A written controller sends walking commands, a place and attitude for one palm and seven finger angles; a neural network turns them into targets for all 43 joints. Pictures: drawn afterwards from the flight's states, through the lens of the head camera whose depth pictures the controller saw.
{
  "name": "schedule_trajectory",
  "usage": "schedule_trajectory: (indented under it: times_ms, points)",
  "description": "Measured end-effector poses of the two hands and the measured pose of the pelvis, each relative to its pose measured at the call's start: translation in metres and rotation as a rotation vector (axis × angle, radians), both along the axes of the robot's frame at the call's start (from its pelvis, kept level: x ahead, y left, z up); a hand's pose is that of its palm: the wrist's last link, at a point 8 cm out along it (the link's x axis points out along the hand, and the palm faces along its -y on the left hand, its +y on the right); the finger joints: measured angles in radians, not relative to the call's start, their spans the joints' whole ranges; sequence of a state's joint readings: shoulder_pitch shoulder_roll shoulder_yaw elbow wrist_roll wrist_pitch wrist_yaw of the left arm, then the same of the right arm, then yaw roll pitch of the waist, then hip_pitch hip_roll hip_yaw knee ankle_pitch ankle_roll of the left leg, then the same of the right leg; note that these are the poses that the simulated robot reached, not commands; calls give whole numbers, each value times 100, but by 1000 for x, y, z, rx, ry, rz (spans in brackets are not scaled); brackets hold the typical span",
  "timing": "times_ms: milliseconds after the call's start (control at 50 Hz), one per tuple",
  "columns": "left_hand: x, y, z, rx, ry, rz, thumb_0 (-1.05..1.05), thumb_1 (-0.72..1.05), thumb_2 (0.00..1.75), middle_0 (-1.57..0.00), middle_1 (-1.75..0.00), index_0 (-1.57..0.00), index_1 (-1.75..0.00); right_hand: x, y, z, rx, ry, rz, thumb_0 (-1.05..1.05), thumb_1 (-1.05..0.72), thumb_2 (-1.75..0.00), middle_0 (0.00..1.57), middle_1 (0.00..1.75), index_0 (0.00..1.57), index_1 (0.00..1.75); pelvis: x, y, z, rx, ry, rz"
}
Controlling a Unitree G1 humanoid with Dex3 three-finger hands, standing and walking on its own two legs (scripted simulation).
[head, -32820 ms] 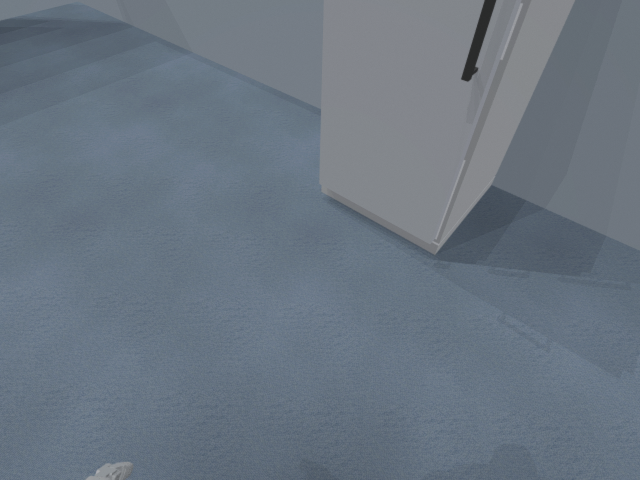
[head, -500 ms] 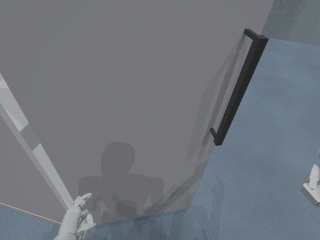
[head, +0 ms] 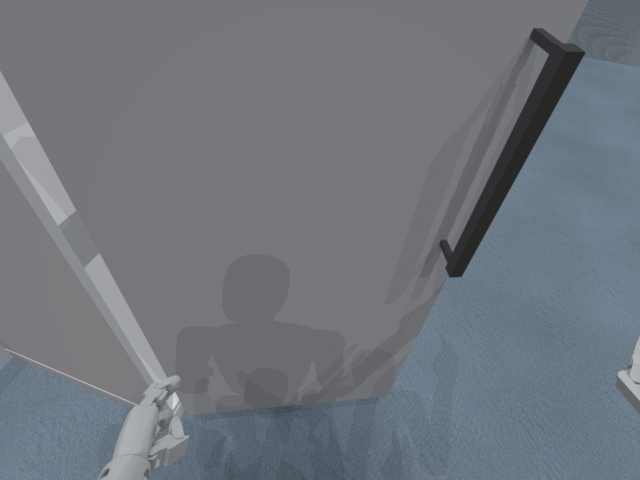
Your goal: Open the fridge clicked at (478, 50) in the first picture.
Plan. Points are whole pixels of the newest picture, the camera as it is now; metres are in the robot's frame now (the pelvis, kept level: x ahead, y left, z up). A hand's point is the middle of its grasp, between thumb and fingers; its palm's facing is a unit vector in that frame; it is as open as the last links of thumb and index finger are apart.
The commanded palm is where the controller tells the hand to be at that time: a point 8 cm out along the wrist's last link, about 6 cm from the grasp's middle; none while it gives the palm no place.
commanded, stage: step back with the hand held close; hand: right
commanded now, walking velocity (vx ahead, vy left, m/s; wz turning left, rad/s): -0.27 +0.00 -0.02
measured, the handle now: (489, 177) +0.45 -0.19 +0.18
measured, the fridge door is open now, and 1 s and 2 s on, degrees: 64 64 64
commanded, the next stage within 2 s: stop stepping back and stand still in 1.10 s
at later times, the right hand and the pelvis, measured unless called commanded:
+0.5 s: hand out of the picture +0.13 -0.30 +0.16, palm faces +0.48 +0.76 -0.43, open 7.4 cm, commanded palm +0.07 -0.33 +0.18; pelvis -0.06 -0.03 -0.01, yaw -2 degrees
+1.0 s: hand out of the picture +0.06 -0.31 +0.17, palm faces +0.51 +0.78 -0.38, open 7.4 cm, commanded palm +0.01 -0.35 +0.18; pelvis -0.12 -0.04 -0.01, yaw -2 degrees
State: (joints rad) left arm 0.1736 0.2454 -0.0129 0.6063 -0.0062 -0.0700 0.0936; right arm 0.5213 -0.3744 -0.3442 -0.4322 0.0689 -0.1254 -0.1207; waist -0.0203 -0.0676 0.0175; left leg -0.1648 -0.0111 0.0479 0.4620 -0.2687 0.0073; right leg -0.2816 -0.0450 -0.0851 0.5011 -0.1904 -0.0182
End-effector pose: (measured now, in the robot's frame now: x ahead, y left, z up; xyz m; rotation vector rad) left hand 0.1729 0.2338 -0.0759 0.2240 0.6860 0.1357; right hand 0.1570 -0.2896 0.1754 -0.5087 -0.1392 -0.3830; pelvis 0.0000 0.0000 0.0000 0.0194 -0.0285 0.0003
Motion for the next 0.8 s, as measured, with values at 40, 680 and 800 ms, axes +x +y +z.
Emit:
schedule_trajectory:
  times_ms: [40, 680, 800]
  points:
    - [-6, -1, -1, 3, 3, 18, 1, 90, 90, -20, -30, -20, -30, -3, -2, -1, -12, 13, 12, 1, -89, -89, 21, 30, 21, 30, -4, -4, -1, -1, 5, 4]
    - [-78, -40, -4, 74, 23, -45, 1, 90, 90, -20, -30, -20, -30, -94, -53, -1, -47, -144, -79, 1, -89, -89, 21, 30, 21, 30, -77, -33, -12, 32, 10, -40]
    - [-80, -47, 0, 88, -20, -52, 1, 90, 90, -20, -30, -20, -30, -102, -59, -3, -41, -190, -62, 1, -89, -89, 21, 30, 21, 30, -93, -37, -18, 53, -8, -64]
